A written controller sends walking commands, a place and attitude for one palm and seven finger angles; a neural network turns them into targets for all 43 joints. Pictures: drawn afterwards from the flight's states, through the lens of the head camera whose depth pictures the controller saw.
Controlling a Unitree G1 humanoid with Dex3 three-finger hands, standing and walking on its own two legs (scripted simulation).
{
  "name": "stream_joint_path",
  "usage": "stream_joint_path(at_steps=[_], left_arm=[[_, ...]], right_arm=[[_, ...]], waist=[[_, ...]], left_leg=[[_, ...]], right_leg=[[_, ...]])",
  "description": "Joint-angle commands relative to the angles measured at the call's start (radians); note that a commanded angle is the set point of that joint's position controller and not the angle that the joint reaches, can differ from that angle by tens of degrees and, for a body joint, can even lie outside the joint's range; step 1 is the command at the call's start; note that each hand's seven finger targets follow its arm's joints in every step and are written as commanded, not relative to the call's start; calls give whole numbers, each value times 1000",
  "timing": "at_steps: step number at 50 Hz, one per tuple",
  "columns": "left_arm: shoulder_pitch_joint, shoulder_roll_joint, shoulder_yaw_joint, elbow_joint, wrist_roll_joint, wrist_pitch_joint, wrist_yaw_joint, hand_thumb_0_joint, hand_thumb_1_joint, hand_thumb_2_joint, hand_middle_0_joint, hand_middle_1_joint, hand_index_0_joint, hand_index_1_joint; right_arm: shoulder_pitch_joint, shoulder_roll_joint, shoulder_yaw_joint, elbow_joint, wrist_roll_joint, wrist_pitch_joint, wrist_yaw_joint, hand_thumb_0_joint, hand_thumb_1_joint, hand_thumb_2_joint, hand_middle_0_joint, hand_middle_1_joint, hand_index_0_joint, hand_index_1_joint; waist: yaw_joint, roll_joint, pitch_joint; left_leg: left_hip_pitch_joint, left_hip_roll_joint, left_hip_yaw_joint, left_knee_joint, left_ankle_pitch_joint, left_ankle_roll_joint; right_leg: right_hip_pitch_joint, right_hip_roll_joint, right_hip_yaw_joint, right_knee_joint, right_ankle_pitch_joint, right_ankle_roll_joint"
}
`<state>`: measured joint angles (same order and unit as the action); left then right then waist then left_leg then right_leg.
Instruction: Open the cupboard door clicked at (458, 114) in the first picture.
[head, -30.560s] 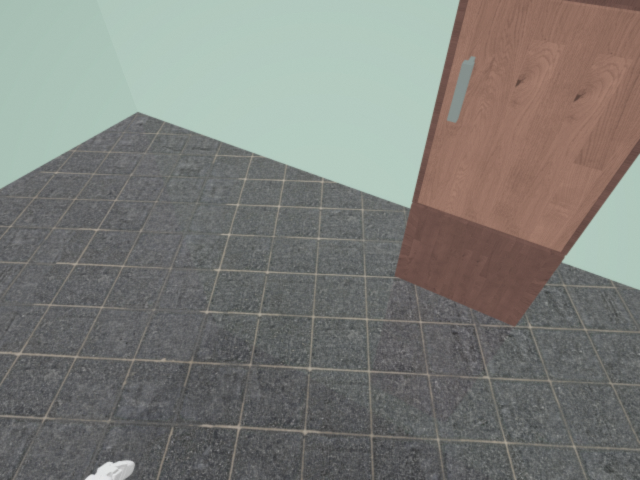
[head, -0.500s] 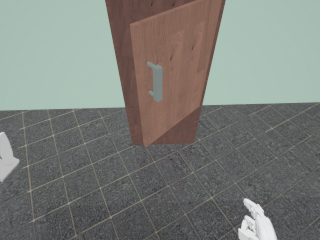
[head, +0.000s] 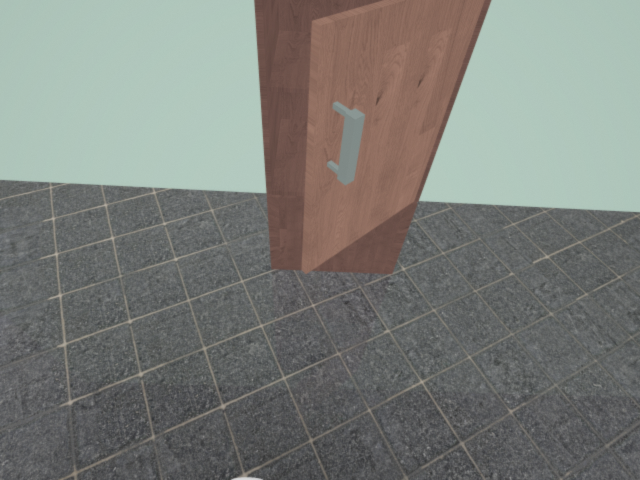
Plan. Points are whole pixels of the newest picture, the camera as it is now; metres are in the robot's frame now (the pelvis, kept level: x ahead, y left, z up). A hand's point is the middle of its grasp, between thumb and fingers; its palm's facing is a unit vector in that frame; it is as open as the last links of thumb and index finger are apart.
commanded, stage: let the arm hang, fingers relaxed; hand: left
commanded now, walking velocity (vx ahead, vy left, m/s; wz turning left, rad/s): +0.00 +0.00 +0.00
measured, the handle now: (342, 143) +0.63 +0.00 +0.06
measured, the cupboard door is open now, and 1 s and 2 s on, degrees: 42 42 42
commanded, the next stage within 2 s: look to check the result in 0.76 s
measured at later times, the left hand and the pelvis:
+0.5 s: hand out of the picture -0.06 +0.20 -0.16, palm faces +0.03 -0.97 -0.22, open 7.3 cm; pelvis -0.02 +0.02 +0.01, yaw -1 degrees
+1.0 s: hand out of the picture -0.03 +0.17 -0.16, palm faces +0.04 -0.98 -0.18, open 7.3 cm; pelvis +0.00 +0.01 +0.01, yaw -1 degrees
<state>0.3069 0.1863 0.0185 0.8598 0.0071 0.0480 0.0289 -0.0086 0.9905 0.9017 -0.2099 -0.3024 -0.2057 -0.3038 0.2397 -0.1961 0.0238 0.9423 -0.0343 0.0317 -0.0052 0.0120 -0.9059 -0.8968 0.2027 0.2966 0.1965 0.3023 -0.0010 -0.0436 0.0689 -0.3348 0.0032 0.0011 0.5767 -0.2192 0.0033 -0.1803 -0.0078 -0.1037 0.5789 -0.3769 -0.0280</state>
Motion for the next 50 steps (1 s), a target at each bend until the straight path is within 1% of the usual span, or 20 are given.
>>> stream_joint_path(at_steps=[1,2,4,7,8,9,13,16,17,21,25,26,29,31,36,37,41,44,46,50], left_arm=[[43,138,29,45,1,-38,-6,0,900,900,-200,-300,-200,-300],[43,137,28,69,2,-38,-7,0,900,900,-200,-300,-200,-300],[44,121,20,119,3,-37,-10,0,900,900,-200,-300,-200,-300],[57,109,15,172,4,-38,-10,0,900,900,-200,-300,-200,-300],[63,105,14,186,5,-38,-11,0,900,900,-200,-300,-200,-300],[68,102,13,199,6,-39,-10,0,900,900,-200,-300,-200,-300],[94,94,11,241,6,-41,-5,0,900,900,-200,-300,-200,-300],[106,80,7,259,5,-43,-1,0,900,900,-200,-300,-200,-300],[105,83,8,262,5,-44,0,0,900,900,-200,-300,-200,-300],[106,71,7,269,4,-45,3,0,900,900,-200,-300,-200,-300],[120,56,9,276,4,-44,5,0,900,900,-200,-300,-200,-300],[119,54,9,277,4,-45,6,0,900,900,-200,-300,-200,-300],[119,46,11,278,3,-50,8,0,900,900,-200,-300,-200,-300],[112,41,12,276,2,-52,9,0,900,900,-200,-300,-200,-300],[109,31,16,278,1,-53,9,0,900,900,-200,-300,-200,-300],[110,31,16,277,2,-53,10,0,900,900,-200,-300,-200,-300],[105,23,15,278,-1,-58,10,0,900,900,-200,-300,-200,-300],[98,21,16,279,-1,-59,12,0,900,900,-200,-300,-200,-300],[98,22,14,279,-2,-60,13,0,900,900,-200,-300,-200,-300],[99,21,14,280,-2,-59,13,0,900,900,-200,-300,-200,-300]], right_arm=[[-31,-110,-37,-24,7,-19,-20,0,-900,-900,200,300,200,300],[-20,-110,-40,-13,9,-15,-22,0,-900,-900,200,300,200,300],[7,-106,-44,18,10,-11,-24,0,-900,-900,200,300,200,300],[48,-106,-50,54,11,-8,-26,0,-900,-900,200,300,200,300],[57,-104,-51,66,10,-9,-25,0,-900,-900,200,300,200,300],[66,-103,-51,78,10,-11,-26,0,-900,-900,200,300,200,300],[90,-85,-52,114,11,-12,-25,0,-900,-900,200,300,200,300],[101,-68,-50,137,10,-9,-24,0,-900,-900,200,300,200,300],[109,-65,-50,140,11,-10,-23,0,-900,-900,200,300,200,300],[123,-39,-45,165,10,-12,-23,0,-900,-900,200,300,200,300],[126,-20,-43,174,8,-14,-25,0,-900,-900,200,300,200,300],[125,-18,-44,175,9,-14,-25,0,-900,-900,200,300,200,300],[130,-6,-42,179,10,-18,-26,0,-900,-900,200,300,200,300],[137,0,-42,184,9,-19,-27,0,-900,-900,200,300,200,300],[137,4,-42,184,10,-23,-30,0,-900,-900,200,300,200,300],[139,5,-42,184,11,-23,-31,0,-900,-900,200,300,200,300],[139,8,-41,186,11,-26,-32,0,-900,-900,200,300,200,300],[137,9,-41,189,12,-27,-33,0,-900,-900,200,300,200,300],[137,5,-40,191,13,-27,-34,0,-900,-900,200,300,200,300],[125,3,-39,191,13,-27,-34,0,-900,-900,200,300,200,300]], waist=[[8,297,-70],[9,246,-55],[0,185,-29],[-4,104,-2],[-5,97,0],[-6,68,-5],[-6,39,13],[-8,-1,40],[-9,19,38],[-11,23,61],[-6,70,69],[-3,67,80],[-4,39,62],[-10,57,48],[-5,84,47],[-1,65,51],[-8,69,24],[-9,48,24],[-10,58,18],[-7,45,35]], left_leg=[[36,89,-119,-199,4,40],[38,91,-129,-209,-30,40],[36,90,-133,-244,-125,37],[45,93,-141,-274,-184,38],[45,92,-141,-283,-193,38],[52,94,-143,-287,-188,39],[68,89,-129,-290,-175,39],[90,77,-103,-259,-129,37],[98,75,-96,-253,-116,36],[84,76,-95,-258,-103,35],[61,77,-101,-278,-121,36],[53,75,-99,-278,-118,35],[69,67,-82,-254,-64,32],[87,67,-79,-245,-48,30],[70,72,-86,-257,-40,31],[67,70,-86,-249,-34,31],[105,69,-71,-224,39,29],[112,73,-69,-217,75,30],[121,76,-68,-211,98,29],[116,76,-67,-206,113,30]], right_leg=[[37,-82,115,-184,86,-26],[32,-78,107,-202,70,-26],[6,-77,108,-224,27,-29],[-28,-71,103,-243,-27,-28],[-35,-74,105,-244,-36,-26],[-36,-72,108,-242,-34,-25],[-70,-79,111,-252,-61,-24],[-121,-91,127,-277,-95,-26],[-126,-93,125,-275,-97,-26],[-136,-93,128,-266,-85,-24],[-125,-85,126,-249,-66,-21],[-122,-85,121,-247,-53,-19],[-109,-96,129,-256,-35,-23],[-113,-98,127,-255,-30,-25],[-79,-93,116,-242,19,-23],[-72,-91,112,-245,20,-23],[-65,-102,117,-249,66,-25],[-53,-104,113,-252,91,-24],[-44,-103,114,-252,109,-23],[-38,-104,111,-258,119,-22]])
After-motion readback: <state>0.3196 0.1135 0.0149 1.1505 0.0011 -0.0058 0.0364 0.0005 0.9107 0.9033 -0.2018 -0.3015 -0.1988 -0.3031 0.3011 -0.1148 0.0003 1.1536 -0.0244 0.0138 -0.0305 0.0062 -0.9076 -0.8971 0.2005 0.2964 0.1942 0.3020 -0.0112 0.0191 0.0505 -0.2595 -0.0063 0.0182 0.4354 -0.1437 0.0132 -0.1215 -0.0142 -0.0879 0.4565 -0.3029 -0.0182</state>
